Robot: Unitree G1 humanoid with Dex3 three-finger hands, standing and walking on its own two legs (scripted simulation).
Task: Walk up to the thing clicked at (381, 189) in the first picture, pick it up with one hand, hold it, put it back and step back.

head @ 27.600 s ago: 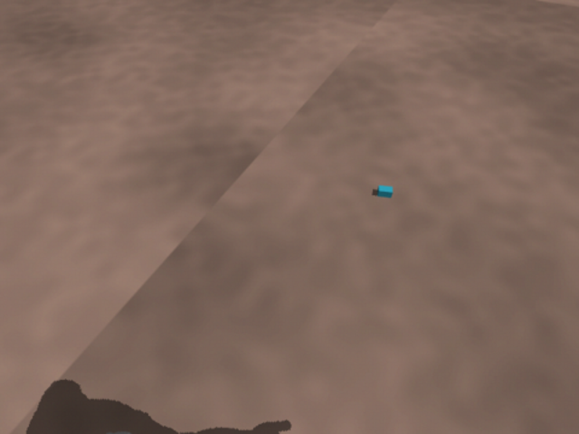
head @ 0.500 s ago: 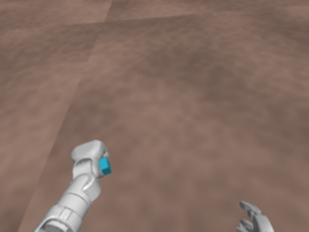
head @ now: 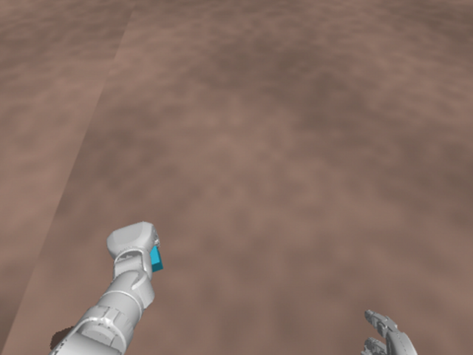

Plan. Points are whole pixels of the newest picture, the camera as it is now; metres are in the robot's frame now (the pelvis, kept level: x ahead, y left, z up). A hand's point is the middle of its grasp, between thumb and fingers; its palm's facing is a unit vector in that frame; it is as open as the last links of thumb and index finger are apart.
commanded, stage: crouch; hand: left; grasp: from above
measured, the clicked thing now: (144, 262) +0.31 +0.23 -0.13
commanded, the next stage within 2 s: lower in 1.54 s
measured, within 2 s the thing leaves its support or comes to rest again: neither
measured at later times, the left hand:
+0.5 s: hand (167, 276) +0.34 +0.23 -0.34, palm faces -0.38 -0.15 -0.91, open 6.9 cm
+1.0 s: hand (177, 285) +0.37 +0.23 -0.50, palm faces -0.38 -0.17 -0.91, open 6.8 cm
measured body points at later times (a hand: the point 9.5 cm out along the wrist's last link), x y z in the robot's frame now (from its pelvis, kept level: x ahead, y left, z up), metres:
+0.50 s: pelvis -0.06 +0.01 -0.20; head +0.11 +0.02 +0.22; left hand +0.36 +0.23 -0.29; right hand -0.01 -0.25 -0.33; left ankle +0.01 +0.13 -0.73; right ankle +0.01 -0.12 -0.73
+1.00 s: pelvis -0.07 +0.00 -0.34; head +0.15 +0.02 +0.06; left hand +0.38 +0.24 -0.45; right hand -0.01 -0.27 -0.47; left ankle +0.01 +0.13 -0.73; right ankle +0.01 -0.12 -0.73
